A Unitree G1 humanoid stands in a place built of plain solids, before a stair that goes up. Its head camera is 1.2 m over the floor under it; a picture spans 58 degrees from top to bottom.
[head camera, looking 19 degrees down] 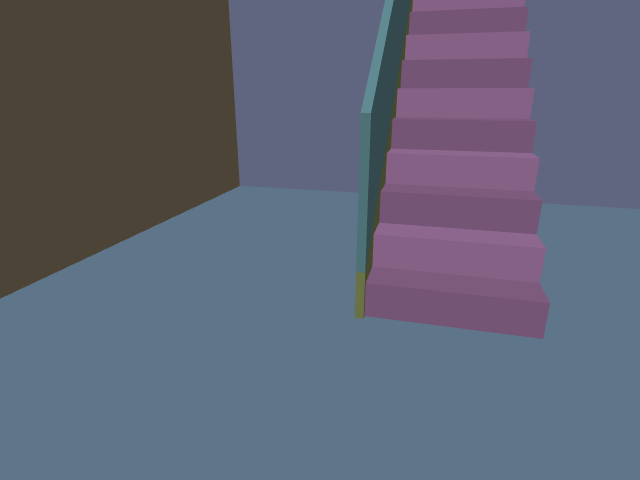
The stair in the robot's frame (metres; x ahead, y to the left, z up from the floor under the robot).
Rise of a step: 0.20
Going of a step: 0.25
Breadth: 0.93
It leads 15 degrees to the right of straight ahead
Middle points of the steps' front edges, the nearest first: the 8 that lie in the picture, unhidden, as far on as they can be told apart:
2.05 -0.70 0.21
2.28 -0.76 0.41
2.52 -0.82 0.61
2.76 -0.88 0.81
2.99 -0.95 1.02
3.23 -1.01 1.22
3.47 -1.07 1.42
3.71 -1.14 1.63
